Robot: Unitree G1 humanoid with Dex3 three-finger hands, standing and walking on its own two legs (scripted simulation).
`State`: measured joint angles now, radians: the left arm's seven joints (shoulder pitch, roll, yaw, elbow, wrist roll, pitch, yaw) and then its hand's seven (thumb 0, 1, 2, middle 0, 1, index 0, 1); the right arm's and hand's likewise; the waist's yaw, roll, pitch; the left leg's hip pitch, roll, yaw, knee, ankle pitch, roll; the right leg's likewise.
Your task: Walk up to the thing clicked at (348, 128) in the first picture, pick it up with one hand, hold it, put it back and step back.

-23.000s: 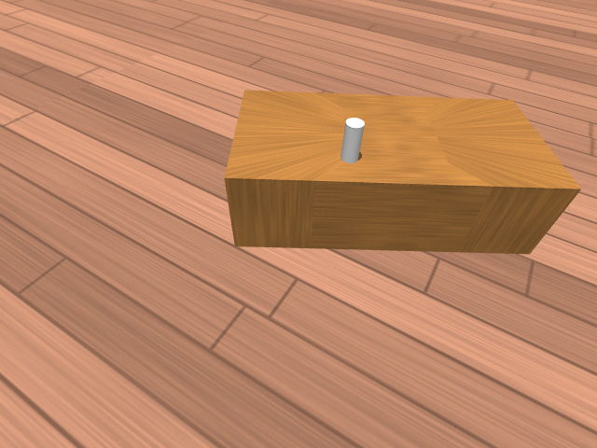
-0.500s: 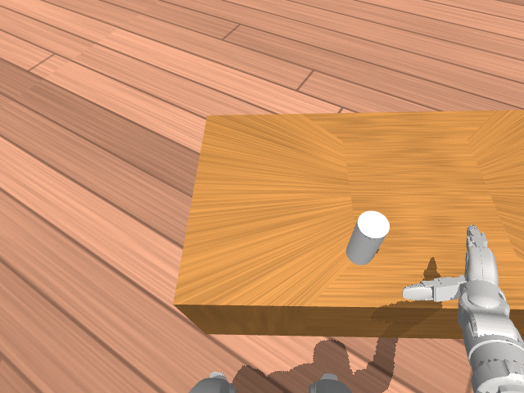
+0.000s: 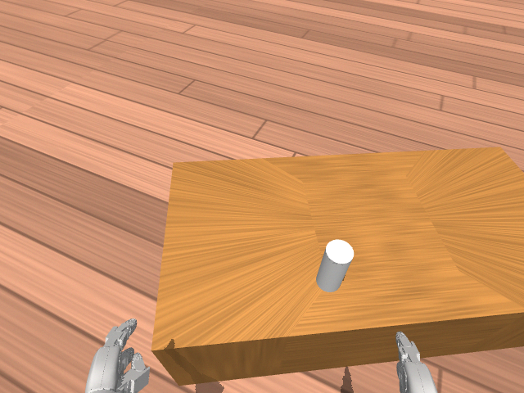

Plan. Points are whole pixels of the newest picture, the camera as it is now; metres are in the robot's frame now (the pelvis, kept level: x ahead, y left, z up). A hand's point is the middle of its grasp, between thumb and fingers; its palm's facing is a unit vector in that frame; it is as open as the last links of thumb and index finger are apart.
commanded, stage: home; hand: right
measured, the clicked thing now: (333, 267) +0.48 -0.20 -0.27
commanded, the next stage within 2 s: stand in 1.86 s
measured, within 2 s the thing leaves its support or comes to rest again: neither
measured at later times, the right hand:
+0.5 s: hand out of the picture +0.13 -0.21 -0.11, palm faces -0.06 +0.94 -0.35, open 17.4 cm
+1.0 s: hand out of the picture +0.05 -0.25 -0.11, palm faces -0.04 +0.92 -0.38, open 17.5 cm
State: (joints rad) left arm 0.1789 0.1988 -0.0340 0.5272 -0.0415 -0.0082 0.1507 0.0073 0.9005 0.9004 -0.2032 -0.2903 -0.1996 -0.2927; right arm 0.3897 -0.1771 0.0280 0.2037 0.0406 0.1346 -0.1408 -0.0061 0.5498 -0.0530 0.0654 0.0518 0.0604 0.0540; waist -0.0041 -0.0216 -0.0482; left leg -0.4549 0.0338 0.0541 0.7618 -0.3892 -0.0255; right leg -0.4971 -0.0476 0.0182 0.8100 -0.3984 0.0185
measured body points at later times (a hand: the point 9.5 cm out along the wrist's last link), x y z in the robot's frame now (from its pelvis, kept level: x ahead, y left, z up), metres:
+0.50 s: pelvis -0.01 +0.01 +0.01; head -0.01 +0.01 +0.46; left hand +0.11 +0.27 -0.11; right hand +0.13 -0.26 -0.08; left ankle +0.00 +0.14 -0.71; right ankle +0.01 -0.13 -0.71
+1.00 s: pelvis -0.01 +0.00 +0.04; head -0.02 +0.01 +0.49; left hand +0.05 +0.29 -0.11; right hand +0.05 -0.30 -0.09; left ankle +0.00 +0.14 -0.71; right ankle +0.01 -0.13 -0.71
